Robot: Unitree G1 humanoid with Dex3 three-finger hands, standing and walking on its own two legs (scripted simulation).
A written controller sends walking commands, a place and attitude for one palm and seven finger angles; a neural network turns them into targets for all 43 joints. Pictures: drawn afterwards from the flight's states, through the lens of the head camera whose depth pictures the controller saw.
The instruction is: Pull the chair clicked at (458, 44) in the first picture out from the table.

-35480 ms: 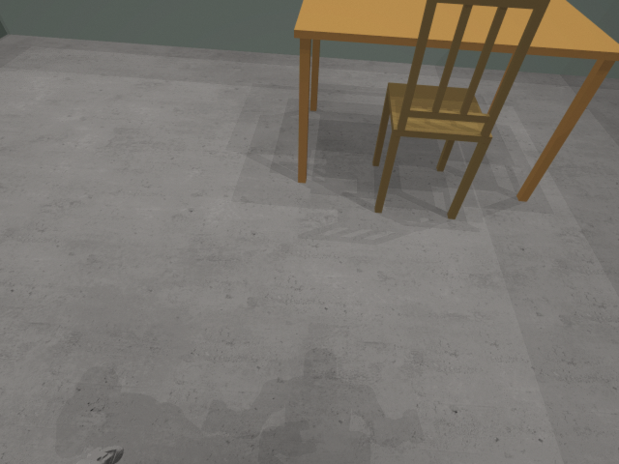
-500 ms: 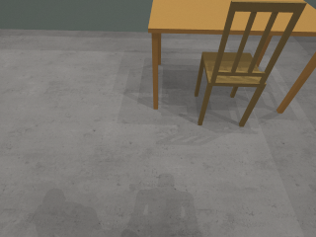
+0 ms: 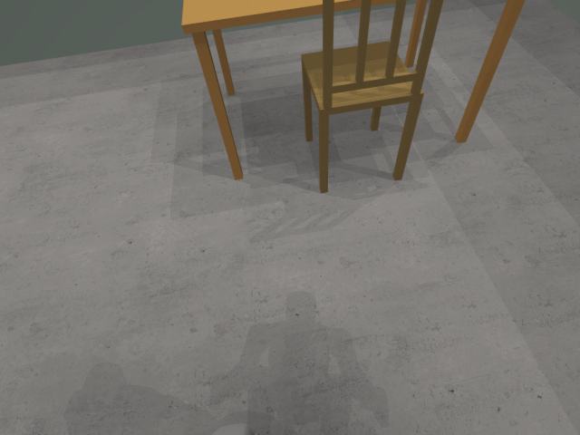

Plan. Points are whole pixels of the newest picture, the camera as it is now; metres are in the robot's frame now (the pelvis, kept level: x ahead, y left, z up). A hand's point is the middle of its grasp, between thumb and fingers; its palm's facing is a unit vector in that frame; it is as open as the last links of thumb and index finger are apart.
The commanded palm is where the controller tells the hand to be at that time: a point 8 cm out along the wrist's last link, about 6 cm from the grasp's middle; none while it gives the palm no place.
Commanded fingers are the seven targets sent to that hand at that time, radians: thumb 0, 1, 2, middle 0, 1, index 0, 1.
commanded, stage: walk to a spot facing it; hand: left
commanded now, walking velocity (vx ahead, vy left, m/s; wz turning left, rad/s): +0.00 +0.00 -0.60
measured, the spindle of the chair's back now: (364, 26) +1.19 -0.12 -0.04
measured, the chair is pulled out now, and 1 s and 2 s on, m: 0.00 0.00 0.00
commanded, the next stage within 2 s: turn to face it in 1.96 s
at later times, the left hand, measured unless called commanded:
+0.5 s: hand out of the picture +0.10 +0.18 -0.14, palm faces -0.20 -0.95 -0.24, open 7.3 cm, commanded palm none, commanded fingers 0.00 0.90 0.90 -0.20 -0.30 -0.20 -0.30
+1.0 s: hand (259, 294) +0.36 +0.10 -0.14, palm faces -0.61 -0.77 -0.17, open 7.4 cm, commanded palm none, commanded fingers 0.00 0.90 0.90 -0.20 -0.30 -0.20 -0.30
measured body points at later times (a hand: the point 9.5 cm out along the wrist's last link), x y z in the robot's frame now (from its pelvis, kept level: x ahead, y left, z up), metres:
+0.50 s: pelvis +0.03 +0.00 +0.03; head +0.08 -0.02 +0.47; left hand +0.11 +0.23 -0.12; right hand +0.09 -0.28 -0.11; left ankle +0.08 +0.14 -0.66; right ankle -0.01 -0.06 -0.72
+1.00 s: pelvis +0.13 +0.02 +0.03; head +0.19 +0.02 +0.47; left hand +0.40 +0.15 -0.12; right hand -0.05 -0.16 -0.10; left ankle +0.12 +0.13 -0.72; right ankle +0.09 -0.15 -0.64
